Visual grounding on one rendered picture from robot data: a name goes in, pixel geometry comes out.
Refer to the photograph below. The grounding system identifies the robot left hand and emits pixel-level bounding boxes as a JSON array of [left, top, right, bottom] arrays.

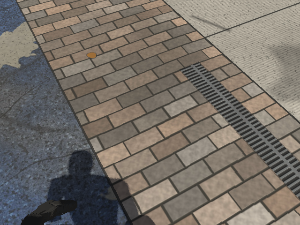
[[21, 200, 78, 225]]

